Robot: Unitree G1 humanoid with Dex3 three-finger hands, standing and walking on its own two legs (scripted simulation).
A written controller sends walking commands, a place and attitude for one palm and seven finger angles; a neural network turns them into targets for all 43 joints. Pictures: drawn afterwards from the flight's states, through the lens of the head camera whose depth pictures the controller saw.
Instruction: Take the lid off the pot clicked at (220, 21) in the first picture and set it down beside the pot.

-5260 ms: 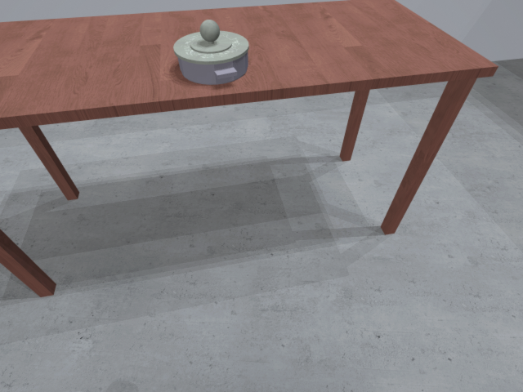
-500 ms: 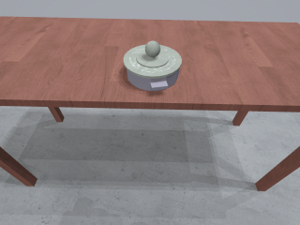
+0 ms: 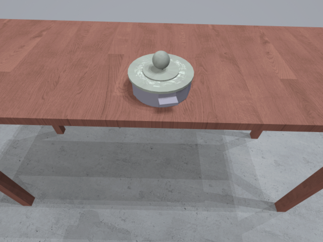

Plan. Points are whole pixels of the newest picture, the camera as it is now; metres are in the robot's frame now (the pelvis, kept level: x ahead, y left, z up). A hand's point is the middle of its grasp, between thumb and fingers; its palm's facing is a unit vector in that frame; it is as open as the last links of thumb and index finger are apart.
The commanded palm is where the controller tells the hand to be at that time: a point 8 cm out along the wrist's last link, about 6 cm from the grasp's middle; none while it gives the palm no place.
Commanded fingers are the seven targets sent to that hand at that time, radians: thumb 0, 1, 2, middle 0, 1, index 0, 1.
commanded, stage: look again from close up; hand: left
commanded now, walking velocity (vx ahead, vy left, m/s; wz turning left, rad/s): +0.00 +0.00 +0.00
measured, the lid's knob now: (161, 59) +0.56 +0.04 +0.17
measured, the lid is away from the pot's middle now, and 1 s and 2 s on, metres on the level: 0.00 0.00 0.00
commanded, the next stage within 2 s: shuffle to correct the standing spot in 0.36 s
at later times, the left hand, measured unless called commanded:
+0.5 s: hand out of the picture +0.01 +0.17 -0.18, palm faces +0.04 -0.98 -0.19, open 7.3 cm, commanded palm none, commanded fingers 0.00 0.90 0.90 -0.20 -0.30 -0.20 -0.30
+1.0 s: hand out of the picture +0.02 +0.11 -0.18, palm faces +0.09 -0.99 -0.14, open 7.4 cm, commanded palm none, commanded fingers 0.00 0.90 0.90 -0.20 -0.30 -0.20 -0.30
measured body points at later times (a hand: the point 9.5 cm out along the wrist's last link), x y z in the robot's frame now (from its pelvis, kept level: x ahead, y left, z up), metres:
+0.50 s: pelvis +0.00 +0.00 +0.00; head +0.01 +0.00 +0.45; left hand +0.01 +0.22 -0.16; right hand +0.00 -0.22 -0.16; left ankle -0.05 +0.10 -0.74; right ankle +0.00 -0.11 -0.74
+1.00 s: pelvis +0.07 -0.04 +0.00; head +0.11 -0.02 +0.44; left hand +0.02 +0.16 -0.17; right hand +0.11 -0.28 -0.15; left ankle +0.07 +0.06 -0.68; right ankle +0.00 -0.11 -0.74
